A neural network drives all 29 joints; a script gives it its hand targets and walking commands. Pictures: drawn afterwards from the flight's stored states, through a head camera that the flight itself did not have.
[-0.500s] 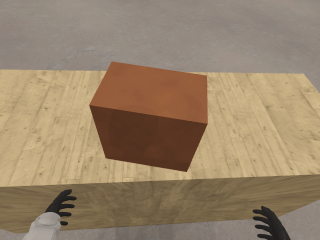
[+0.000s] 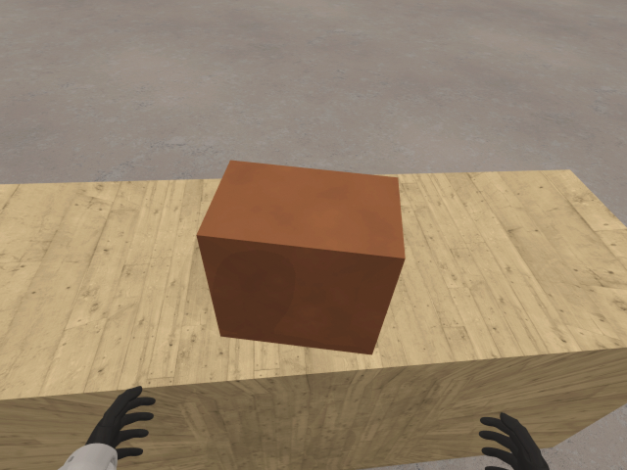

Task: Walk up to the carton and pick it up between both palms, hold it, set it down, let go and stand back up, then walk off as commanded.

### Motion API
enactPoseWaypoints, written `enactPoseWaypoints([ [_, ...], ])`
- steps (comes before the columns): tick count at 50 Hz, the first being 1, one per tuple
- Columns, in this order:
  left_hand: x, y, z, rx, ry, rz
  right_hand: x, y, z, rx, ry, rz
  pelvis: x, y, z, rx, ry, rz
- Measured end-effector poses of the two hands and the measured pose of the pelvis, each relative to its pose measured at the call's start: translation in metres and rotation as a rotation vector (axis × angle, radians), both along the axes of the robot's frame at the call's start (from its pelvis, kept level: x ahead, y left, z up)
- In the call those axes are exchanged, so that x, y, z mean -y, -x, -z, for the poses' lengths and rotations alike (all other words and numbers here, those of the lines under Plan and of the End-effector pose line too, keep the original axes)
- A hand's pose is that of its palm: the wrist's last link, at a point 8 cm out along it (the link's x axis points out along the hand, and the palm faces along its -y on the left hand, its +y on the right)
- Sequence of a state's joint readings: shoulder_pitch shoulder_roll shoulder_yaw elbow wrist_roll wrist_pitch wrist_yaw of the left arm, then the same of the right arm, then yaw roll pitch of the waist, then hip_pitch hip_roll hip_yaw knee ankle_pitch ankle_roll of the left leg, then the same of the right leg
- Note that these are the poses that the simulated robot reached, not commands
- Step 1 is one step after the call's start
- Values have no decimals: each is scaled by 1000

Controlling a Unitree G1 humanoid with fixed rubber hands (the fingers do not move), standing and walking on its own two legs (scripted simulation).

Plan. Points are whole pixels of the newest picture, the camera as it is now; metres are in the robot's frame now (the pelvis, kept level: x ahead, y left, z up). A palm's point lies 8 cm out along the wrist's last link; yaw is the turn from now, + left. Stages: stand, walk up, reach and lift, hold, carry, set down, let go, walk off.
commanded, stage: reach and lift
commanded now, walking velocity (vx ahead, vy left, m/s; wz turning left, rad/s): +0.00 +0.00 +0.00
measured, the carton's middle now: (304, 261) +0.44 +0.05 +0.01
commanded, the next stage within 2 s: none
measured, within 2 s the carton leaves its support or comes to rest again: neither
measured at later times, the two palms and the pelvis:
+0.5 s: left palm (103, 423) +0.18 +0.27 -0.01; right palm (520, 458) +0.18 -0.22 -0.01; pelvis +0.02 +0.02 +0.01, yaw -2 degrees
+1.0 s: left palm (87, 414) +0.18 +0.27 +0.03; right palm (495, 417) +0.21 -0.18 +0.03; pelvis +0.03 +0.00 +0.00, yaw +2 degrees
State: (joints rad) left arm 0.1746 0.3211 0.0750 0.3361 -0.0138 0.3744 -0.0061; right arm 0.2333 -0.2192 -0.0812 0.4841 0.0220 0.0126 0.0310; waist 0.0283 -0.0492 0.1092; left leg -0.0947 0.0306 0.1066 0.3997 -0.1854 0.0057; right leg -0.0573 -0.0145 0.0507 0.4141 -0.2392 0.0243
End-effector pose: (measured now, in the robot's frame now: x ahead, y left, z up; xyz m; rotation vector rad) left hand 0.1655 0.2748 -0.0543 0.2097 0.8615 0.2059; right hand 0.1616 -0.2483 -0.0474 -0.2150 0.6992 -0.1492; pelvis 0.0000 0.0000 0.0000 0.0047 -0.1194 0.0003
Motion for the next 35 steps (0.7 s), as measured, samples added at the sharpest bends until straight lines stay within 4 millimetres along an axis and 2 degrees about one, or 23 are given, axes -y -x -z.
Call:
enactPoseWaypoints([
  [10, 4, -7, -16, 98, 45, 38, -12, -1, -15, 68, -29, 37, -16, -6, -3, 3, 0, 24],
  [23, 7, -19, -36, 265, 90, 35, -27, -15, -40, 189, -72, 47, -17, -17, -6, 1, 1, 31],
  [35, 2, -6, -56, 397, 129, 35, -45, -28, -53, 279, -126, 54, -9, -26, -5, 10, 8, 4],
])
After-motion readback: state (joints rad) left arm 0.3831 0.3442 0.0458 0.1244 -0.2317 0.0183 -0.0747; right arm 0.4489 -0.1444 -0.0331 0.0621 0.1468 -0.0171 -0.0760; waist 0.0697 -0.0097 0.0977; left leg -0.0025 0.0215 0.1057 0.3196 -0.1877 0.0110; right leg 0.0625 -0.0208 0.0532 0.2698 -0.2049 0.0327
